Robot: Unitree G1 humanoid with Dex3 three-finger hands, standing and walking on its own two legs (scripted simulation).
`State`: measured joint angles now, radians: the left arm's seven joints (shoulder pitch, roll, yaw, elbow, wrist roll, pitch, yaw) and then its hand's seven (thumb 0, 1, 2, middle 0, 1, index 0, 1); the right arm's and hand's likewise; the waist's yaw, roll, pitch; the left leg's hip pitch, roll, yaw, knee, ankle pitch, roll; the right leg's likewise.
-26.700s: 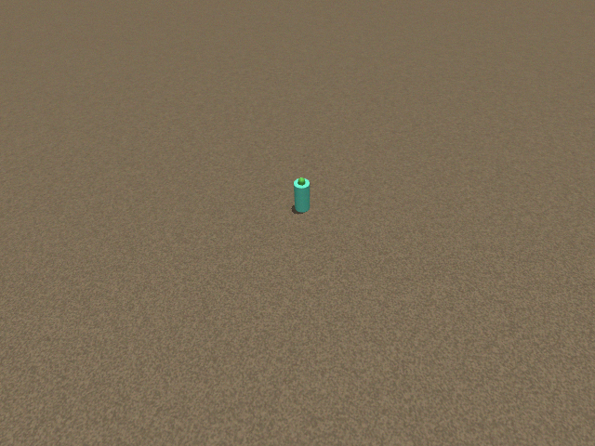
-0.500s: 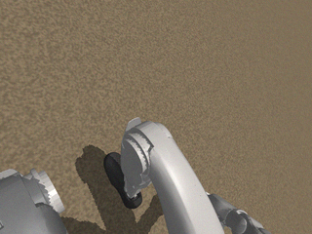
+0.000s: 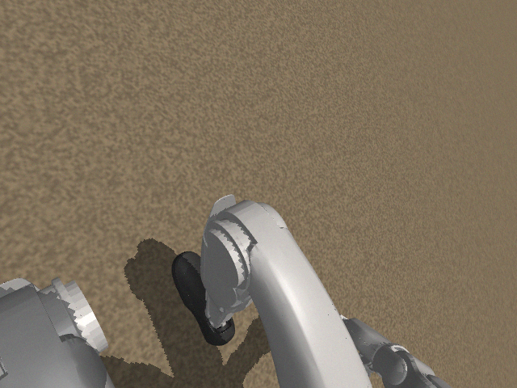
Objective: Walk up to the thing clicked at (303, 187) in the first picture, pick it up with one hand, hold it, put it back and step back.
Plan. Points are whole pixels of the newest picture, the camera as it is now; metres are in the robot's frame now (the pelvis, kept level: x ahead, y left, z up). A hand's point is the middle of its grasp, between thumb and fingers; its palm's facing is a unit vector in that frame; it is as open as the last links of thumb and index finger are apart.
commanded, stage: withdraw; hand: left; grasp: from the side
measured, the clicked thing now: out of the picture +0.52 +0.26 -0.22
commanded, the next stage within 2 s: rise in 0.16 s
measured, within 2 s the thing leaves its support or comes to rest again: rests again in 0.04 s
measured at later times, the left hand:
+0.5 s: hand out of the picture +0.54 +0.38 -0.11, palm faces +0.33 -0.91 -0.25, open 17.3 cm
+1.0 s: hand out of the picture +0.36 +0.38 +0.02, palm faces +0.24 -0.84 -0.49, open 15.8 cm
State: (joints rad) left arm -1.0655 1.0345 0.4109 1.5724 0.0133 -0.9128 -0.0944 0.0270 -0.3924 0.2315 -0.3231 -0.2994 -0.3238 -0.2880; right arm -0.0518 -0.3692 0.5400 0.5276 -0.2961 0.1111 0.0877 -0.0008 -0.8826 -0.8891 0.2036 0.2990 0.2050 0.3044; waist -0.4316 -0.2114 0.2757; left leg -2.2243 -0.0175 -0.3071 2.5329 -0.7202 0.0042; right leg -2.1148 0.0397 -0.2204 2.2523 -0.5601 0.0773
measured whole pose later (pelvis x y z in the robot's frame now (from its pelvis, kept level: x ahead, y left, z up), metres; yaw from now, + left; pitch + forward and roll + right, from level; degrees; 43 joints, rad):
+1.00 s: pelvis +0.01 +0.00 +0.12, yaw +9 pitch +34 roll -8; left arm -0.43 0.62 0.34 0.64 0.13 -0.05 -0.01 0.00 -0.27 0.22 -0.11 -0.12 -0.11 -0.12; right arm 0.12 -0.27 0.06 0.53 0.02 0.23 0.05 0.01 -0.90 -0.90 0.20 0.30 0.20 0.30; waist -0.12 0.01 -0.13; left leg -2.01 0.01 -0.07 2.09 -0.68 0.04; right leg -1.98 0.00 -0.04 1.96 -0.59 0.05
